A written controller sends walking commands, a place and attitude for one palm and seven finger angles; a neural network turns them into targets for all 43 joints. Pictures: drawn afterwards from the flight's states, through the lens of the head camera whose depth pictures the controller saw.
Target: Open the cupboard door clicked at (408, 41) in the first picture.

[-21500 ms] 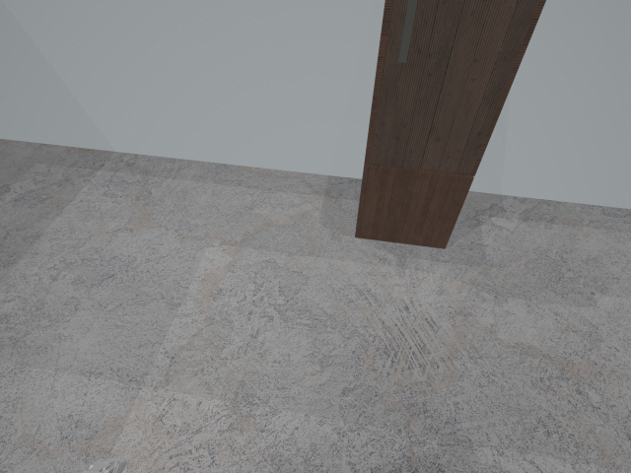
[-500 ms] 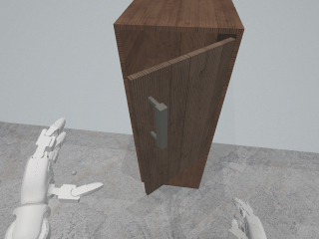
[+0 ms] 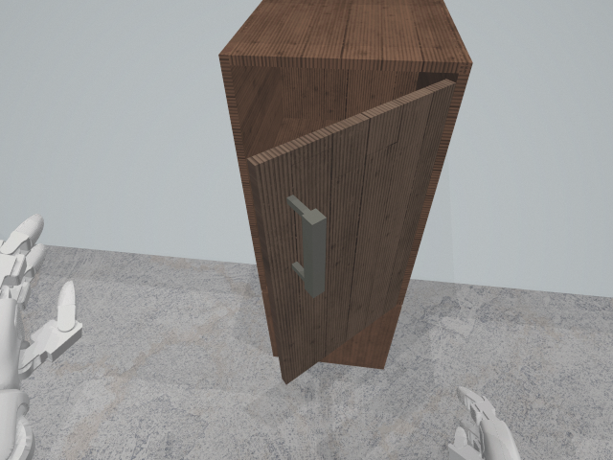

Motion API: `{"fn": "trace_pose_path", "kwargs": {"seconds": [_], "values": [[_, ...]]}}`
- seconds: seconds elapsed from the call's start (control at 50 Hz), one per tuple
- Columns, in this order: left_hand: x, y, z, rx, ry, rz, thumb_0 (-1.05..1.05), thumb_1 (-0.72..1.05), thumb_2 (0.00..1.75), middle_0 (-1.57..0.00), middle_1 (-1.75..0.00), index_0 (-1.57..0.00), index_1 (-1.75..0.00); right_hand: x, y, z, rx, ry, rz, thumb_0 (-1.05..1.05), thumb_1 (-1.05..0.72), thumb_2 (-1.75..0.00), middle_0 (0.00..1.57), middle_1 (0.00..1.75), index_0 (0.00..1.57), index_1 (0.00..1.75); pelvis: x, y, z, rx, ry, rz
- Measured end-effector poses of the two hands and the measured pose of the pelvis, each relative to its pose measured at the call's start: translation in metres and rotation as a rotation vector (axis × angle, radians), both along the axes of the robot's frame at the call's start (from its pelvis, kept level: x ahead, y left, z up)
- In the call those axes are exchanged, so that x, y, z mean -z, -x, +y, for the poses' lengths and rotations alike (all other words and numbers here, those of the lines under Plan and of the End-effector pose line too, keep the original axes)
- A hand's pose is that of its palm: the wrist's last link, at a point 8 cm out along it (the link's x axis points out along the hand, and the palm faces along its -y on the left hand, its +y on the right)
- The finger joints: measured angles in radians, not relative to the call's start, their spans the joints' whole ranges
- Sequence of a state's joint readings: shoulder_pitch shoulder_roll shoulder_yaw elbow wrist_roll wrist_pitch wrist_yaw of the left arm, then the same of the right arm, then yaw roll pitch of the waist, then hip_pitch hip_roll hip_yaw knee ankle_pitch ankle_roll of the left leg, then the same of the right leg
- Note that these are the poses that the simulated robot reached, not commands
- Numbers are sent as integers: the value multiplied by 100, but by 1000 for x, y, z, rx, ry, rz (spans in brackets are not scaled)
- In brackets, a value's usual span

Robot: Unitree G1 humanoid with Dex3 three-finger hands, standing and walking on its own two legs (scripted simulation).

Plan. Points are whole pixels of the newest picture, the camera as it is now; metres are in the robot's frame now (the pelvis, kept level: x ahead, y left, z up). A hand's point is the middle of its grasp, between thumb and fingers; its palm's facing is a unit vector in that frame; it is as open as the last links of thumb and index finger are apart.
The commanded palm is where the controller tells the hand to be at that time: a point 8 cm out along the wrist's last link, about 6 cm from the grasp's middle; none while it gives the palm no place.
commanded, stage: draw the hand back to the body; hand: left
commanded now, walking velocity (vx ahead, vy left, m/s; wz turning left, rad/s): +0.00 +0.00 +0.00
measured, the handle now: (305, 247) +0.36 +0.06 +0.10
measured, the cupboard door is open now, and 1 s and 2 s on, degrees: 44 44 44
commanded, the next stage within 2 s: step back with the hand held close in 0.30 s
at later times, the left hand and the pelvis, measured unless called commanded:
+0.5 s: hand (69, 326) +0.18 +0.26 +0.16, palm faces +0.47 -0.78 -0.41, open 7.4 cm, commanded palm +0.13 +0.30 +0.17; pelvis -0.01 -0.01 +0.00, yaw +0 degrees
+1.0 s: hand (18, 397) +0.12 +0.27 +0.15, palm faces +0.41 -0.75 -0.52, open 7.4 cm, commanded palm +0.06 +0.31 +0.17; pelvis -0.09 +0.01 -0.02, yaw -1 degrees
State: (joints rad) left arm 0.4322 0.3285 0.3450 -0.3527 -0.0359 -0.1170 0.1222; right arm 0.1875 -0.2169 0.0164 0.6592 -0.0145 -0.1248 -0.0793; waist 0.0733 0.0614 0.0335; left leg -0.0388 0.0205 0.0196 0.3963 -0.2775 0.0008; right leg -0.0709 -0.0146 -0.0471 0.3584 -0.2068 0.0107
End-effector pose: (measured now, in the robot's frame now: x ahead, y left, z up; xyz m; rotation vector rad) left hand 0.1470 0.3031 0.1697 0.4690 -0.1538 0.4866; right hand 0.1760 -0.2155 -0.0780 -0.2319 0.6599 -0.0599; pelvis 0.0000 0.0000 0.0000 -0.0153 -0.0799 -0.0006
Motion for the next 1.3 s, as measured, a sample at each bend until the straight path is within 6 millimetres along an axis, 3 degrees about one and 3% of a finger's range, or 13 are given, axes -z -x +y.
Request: {"fn": "trace_pose_path", "kwargs": {"seconds": [0.16,0.48,0.7,0.84,1.04,1.3], "values": [[6,1,-3,3,29,8,2,86,89,-20,-30,-20,-30,-1,0,0,-9,3,4,1,-90,-89,21,30,21,30,0,2,0,-3,0,0],[-5,7,-7,15,-12,-16,2,89,90,-21,-30,-21,-30,2,10,-3,-1,-13,10,1,-90,-89,21,30,21,30,0,9,-5,-6,3,7],[2,12,-11,115,-96,89,2,89,90,-21,-30,-21,-30,2,37,-24,102,28,58,1,-90,-89,21,30,21,30,2,32,2,16,-2,80],[0,32,-4,138,-134,62,2,89,90,-21,-30,-21,-30,2,68,-24,138,50,68,1,-91,-89,20,30,21,30,7,56,8,19,-6,80],[-2,79,8,100,-182,-46,2,89,90,-21,-30,-21,-30,10,112,-9,101,52,48,1,-90,-89,21,30,21,30,20,94,13,4,-4,63],[-5,118,6,97,-183,-168,2,89,90,-21,-30,-21,-30,24,155,-7,65,74,74,1,-90,-89,21,30,21,30,30,132,13,-28,0,63]]}}
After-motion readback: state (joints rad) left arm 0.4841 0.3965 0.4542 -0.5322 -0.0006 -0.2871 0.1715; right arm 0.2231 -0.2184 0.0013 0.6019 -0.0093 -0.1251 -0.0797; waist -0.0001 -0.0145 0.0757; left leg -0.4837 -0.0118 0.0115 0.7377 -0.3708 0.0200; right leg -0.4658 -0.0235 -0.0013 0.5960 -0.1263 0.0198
